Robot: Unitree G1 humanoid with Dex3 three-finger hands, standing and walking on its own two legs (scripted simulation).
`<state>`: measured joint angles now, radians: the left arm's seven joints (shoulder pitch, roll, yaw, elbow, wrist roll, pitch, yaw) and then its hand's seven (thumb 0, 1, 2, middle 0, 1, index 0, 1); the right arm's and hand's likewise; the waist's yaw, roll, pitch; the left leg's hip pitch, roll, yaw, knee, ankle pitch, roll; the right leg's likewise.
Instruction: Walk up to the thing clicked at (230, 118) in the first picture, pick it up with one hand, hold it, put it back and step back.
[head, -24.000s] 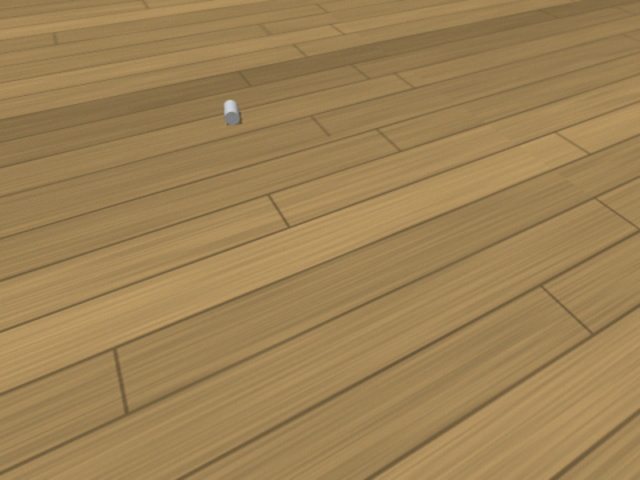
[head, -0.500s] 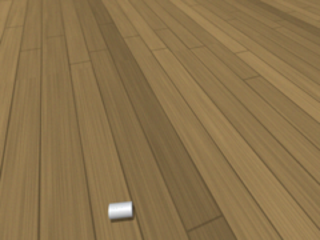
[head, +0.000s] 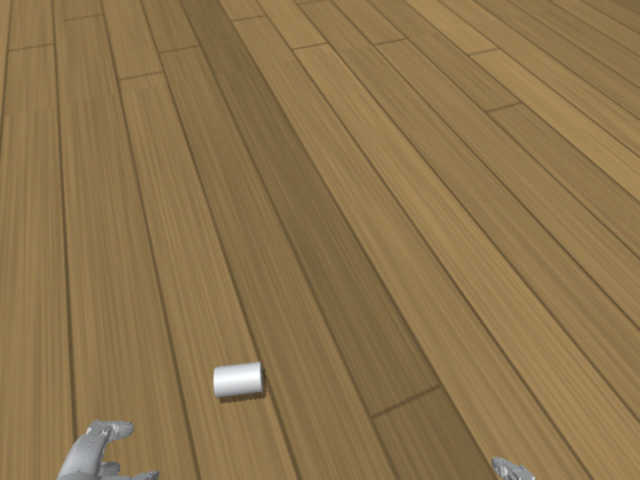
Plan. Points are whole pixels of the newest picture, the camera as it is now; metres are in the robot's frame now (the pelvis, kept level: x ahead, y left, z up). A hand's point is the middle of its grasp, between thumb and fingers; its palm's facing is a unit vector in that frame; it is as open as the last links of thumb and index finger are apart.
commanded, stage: rise first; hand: left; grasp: from above
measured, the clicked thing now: (239, 379) +0.45 +0.22 -0.71
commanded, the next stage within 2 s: none
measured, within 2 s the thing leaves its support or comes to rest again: neither
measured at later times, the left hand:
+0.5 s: hand out of the picture +0.14 +0.26 -0.21, palm faces -0.21 -0.84 -0.50, open 14.1 cm
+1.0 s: hand (178, 432) +0.26 +0.27 -0.40, palm faces -0.41 -0.36 -0.83, open 14.0 cm
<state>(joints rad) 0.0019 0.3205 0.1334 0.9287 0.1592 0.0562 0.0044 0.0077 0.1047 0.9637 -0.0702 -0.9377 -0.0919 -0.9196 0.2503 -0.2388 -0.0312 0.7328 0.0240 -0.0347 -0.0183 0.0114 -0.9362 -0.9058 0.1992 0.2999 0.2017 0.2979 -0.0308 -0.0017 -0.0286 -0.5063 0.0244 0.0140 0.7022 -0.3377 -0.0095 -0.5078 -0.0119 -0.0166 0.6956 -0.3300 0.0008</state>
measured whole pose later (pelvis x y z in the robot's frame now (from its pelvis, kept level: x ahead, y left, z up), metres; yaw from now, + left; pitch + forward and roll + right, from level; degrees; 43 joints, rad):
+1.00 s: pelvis -0.07 +0.00 -0.26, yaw +0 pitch +34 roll -1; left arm -0.37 0.45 0.06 0.81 0.77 -0.02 0.21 0.00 -0.53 0.99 -0.09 -1.06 -0.10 -1.06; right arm 0.06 -0.28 -0.06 0.67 0.00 -0.15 0.02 0.01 -0.91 -0.90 0.20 0.30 0.20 0.30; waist -0.04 0.02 -0.17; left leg -1.81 0.02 -0.03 1.89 -0.67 -0.01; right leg -1.80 -0.02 -0.03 1.88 -0.66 -0.01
